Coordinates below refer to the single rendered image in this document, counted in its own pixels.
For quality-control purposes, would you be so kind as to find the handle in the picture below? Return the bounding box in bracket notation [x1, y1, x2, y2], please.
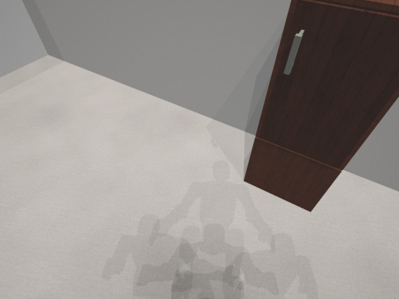
[284, 30, 305, 75]

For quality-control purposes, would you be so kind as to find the cupboard door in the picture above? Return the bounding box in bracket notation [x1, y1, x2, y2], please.
[259, 0, 399, 168]

